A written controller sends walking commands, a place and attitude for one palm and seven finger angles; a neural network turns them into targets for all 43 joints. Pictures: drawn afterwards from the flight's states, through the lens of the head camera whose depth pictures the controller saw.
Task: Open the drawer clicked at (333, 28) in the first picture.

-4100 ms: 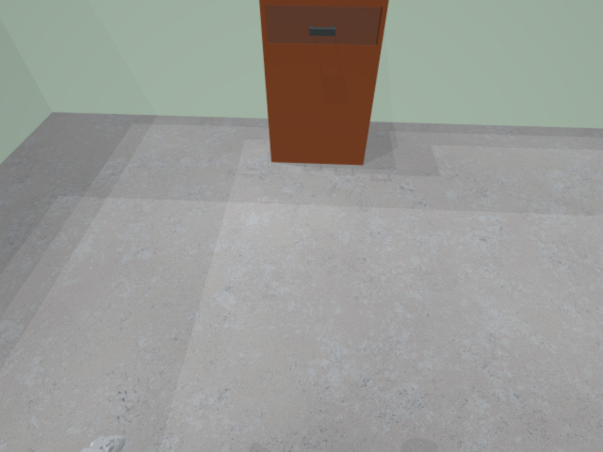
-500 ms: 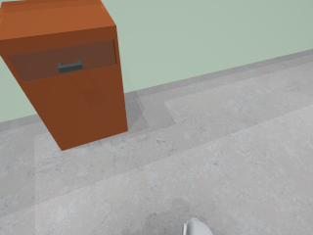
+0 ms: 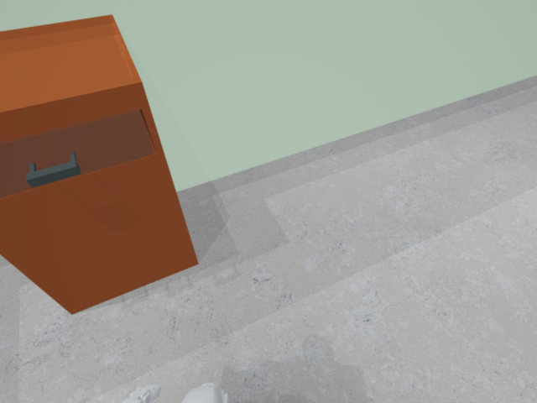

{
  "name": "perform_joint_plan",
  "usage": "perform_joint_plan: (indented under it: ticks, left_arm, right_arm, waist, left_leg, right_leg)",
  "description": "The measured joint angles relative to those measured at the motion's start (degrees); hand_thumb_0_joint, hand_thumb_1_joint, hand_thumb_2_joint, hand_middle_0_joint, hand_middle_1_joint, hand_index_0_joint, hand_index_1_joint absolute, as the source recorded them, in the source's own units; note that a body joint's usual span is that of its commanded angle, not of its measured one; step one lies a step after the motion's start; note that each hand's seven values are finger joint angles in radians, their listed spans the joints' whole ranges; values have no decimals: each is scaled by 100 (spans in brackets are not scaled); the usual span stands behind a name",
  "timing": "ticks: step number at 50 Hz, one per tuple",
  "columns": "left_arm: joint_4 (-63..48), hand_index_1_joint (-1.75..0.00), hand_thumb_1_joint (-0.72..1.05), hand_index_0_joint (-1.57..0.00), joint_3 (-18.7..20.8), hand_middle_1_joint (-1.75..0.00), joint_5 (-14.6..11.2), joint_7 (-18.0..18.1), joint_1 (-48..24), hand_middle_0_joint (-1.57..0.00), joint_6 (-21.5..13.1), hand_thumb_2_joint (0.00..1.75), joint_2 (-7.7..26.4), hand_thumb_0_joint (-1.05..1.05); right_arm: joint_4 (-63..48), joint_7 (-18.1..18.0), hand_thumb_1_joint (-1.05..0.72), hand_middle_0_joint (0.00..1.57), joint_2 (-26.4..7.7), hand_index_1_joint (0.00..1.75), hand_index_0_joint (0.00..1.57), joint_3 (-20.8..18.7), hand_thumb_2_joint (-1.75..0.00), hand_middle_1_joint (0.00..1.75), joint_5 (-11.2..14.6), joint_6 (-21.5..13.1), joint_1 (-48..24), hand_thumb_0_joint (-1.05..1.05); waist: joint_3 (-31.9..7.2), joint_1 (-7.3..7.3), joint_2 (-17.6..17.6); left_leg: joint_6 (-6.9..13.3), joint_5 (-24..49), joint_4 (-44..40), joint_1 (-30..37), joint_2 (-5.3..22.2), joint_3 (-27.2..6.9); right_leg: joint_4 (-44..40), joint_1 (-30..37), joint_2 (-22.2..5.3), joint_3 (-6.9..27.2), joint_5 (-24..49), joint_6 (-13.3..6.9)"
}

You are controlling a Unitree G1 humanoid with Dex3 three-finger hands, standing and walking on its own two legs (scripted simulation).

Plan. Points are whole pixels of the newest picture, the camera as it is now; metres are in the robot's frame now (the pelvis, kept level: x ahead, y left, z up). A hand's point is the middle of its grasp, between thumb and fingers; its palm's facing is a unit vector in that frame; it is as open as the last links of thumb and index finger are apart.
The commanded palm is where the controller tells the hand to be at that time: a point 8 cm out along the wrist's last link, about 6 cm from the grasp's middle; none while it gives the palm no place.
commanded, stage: turn to face it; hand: left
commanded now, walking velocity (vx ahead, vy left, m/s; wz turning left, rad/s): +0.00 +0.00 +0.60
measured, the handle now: (53, 167) +0.62 +0.52 -0.06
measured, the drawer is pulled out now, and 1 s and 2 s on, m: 0.00 0.00 0.00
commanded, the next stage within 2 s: take the last steps up to it in 0.72 s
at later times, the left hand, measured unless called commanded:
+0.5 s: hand out of the picture +0.08 +0.25 -0.16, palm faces +0.27 -0.92 -0.28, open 7.4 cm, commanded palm none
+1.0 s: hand out of the picture +0.01 +0.16 -0.15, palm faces +0.49 -0.84 -0.25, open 7.3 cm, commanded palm none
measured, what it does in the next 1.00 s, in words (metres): steps on the spot, turning left: left foot, then right foot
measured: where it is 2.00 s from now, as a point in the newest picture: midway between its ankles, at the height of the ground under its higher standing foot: (234, 402)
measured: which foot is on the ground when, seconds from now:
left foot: up 0.00-0.12, down 0.14-0.62, up 0.64-1.00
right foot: down 0.00-0.14, up 0.16-0.60, down 0.62-1.00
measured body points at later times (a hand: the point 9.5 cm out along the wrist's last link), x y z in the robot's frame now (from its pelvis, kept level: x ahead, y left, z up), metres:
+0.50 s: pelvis +0.07 +0.02 +0.00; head +0.10 +0.03 +0.45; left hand +0.07 +0.30 -0.14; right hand +0.19 -0.21 -0.14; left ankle +0.08 +0.12 -0.73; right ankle +0.09 -0.14 -0.68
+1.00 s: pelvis +0.08 -0.03 +0.01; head +0.10 -0.03 +0.46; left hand -0.02 +0.20 -0.13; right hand +0.26 -0.22 -0.15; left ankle -0.02 +0.09 -0.69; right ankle +0.11 -0.13 -0.73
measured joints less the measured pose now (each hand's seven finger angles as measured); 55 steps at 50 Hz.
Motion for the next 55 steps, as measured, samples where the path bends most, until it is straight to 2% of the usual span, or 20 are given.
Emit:
perform_joint_plan:
  ticks: [6,7,8,9,11,13,15,19,25,28,30,31,34,35,37,40,46,51,54,55]
  left_arm:
    - [-136,-30,92,-20,36,-30,27,-15,171,-20,144,90,103,-1]
    - [-155,-30,92,-20,49,-30,15,-20,249,-20,173,90,130,-1]
    - [-161,-30,92,-20,76,-30,-12,-28,301,-20,219,90,168,-1]
    - [-168,-30,92,-20,99,-30,-27,-23,328,-20,285,90,216,0]
    - [-161,-30,91,-20,136,-30,-21,1,366,-20,415,90,296,0]
    - [-151,-30,91,-20,186,-30,-8,-12,370,-20,474,90,359,0]
    - [-178,-30,91,-20,226,-30,1,-35,374,-20,479,90,415,0]
    - [-256,-30,91,-20,264,-30,0,-36,417,-20,477,90,495,0]
    - [-315,-30,91,-20,240,-30,-18,-4,395,-20,508,90,497,0]
    - [-370,-30,91,-20,175,-30,-43,2,327,-20,469,90,411,0]
    - [-431,-30,91,-20,120,-30,-57,1,319,-20,394,90,339,0]
    - [-476,-30,91,-20,88,-30,-45,2,349,-20,337,90,319,0]
    - [-472,-30,91,-20,-20,-30,16,10,374,-20,259,90,112,0]
    - [-474,-30,91,-20,-47,-30,20,7,413,-20,254,90,58,0]
    - [-450,-30,91,-20,-81,-30,26,12,479,-20,261,90,-29,0]
    - [-400,-30,91,-20,-82,-30,26,34,539,-20,242,90,-88,0]
    - [-260,-30,92,-20,-56,-30,61,-2,691,-20,146,90,21,0]
    - [27,-30,91,-20,7,-30,95,-62,993,-20,91,90,167,0]
    - [250,-30,91,-20,61,-30,65,-84,1246,-20,149,90,289,0]
    - [306,-30,91,-20,72,-30,42,-97,1345,-20,187,90,311,0]
  right_arm:
    - [-235,142,-91,19,1,29,20,13,-90,30,-22,107,-222,0]
    - [-311,163,-91,20,-25,30,20,13,-90,30,-34,93,-221,0]
    - [-378,171,-91,20,-40,30,20,0,-90,30,-57,59,-239,0]
    - [-439,169,-91,20,-46,30,20,0,-90,30,-61,32,-275,0]
    - [-522,143,-91,20,-65,30,20,13,-90,30,-48,-8,-303,0]
    - [-559,102,-90,20,-87,30,20,15,-90,30,-48,-2,-278,0]
    - [-550,74,-90,20,-105,30,20,19,-90,30,-43,10,-239,0]
    - [-505,69,-90,20,-131,30,20,11,-90,30,-25,33,-154,1]
    - [-468,88,-90,20,-159,30,20,-49,-90,30,-36,86,-104,1]
    - [-448,92,-90,20,-210,30,20,-86,-90,30,-43,129,-91,1]
    - [-432,95,-90,20,-254,30,20,-116,-90,30,-25,163,-73,1]
    - [-435,104,-90,20,-273,30,20,-133,-90,30,-2,177,-48,1]
    - [-374,98,-90,20,-392,30,20,-218,-90,30,7,288,-91,1]
    - [-349,103,-90,20,-416,30,20,-235,-90,30,-3,327,-104,1]
    - [-314,123,-90,20,-451,30,20,-255,-90,30,-14,351,-132,1]
    - [-274,130,-91,20,-451,30,20,-242,-90,30,-14,336,-140,1]
    - [-115,128,-91,20,-396,30,20,-158,-90,30,-15,363,-207,1]
    - [-81,189,-91,19,-313,30,20,-71,-90,30,-11,270,-286,1]
    - [-155,196,-91,20,-254,30,20,2,-90,30,-8,101,-287,1]
    - [-202,188,-91,20,-264,30,20,19,-90,30,-20,16,-264,1]
  waist:
    - [84,177,-210]
    - [82,189,-231]
    - [90,178,-284]
    - [137,183,-336]
    - [189,185,-342]
    - [207,182,-304]
    - [211,200,-278]
    - [165,227,-198]
    - [131,148,-67]
    - [121,96,17]
    - [91,100,57]
    - [48,120,39]
    - [62,127,199]
    - [47,136,199]
    - [34,132,189]
    - [45,128,121]
    - [71,284,-20]
    - [15,484,-168]
    - [-63,549,-255]
    - [-116,537,-208]
  left_leg:
    - [96,115,-1278,584,-161,354]
    - [146,456,-1632,771,-204,381]
    - [340,531,-1669,775,-291,387]
    - [512,427,-1549,723,-365,389]
    - [693,262,-1517,707,-442,346]
    - [697,338,-1762,784,-516,257]
    - [690,521,-2104,898,-604,170]
    - [698,794,-2637,1082,-711,-29]
    - [571,895,-2826,1176,-753,-342]
    - [467,869,-2724,1122,-780,-515]
    - [373,807,-2557,1042,-819,-614]
    - [318,735,-2393,958,-865,-636]
    - [210,-462,-1031,535,-900,-687]
    - [188,-598,-455,382,-913,-650]
    - [128,-502,432,179,-850,-557]
    - [12,-346,838,184,-697,-473]
    - [-58,-541,-96,739,-492,-342]
    - [100,-719,-1146,1226,-483,-93]
    - [215,-293,-2345,1747,-502,117]
    - [303,-105,-2689,1875,-472,72]
  right_leg:
    - [486,212,-292,-357,-549,238]
    - [723,166,-369,-397,-712,300]
    - [1113,9,-494,-350,-857,391]
    - [1696,-236,-547,-114,-1259,496]
    - [2856,-768,-447,452,-1688,624]
    - [3521,-1168,-390,805,-1467,699]
    - [3693,-1409,-411,1036,-1098,752]
    - [3357,-1532,-440,1279,-756,837]
    - [2370,-1215,-307,1307,-925,862]
    - [1632,-893,-166,1260,-892,809]
    - [834,-546,-87,1193,-453,774]
    - [367,-354,-99,1180,-190,711]
    - [515,-320,-101,992,-236,350]
    - [483,-272,-136,947,-252,289]
    - [329,-154,-189,862,-204,242]
    - [137,-20,-268,720,-118,219]
    - [-21,81,-387,454,-71,227]
    - [-89,148,-508,272,-81,338]
    - [115,124,-594,208,-227,477]
    - [336,33,-575,189,-377,504]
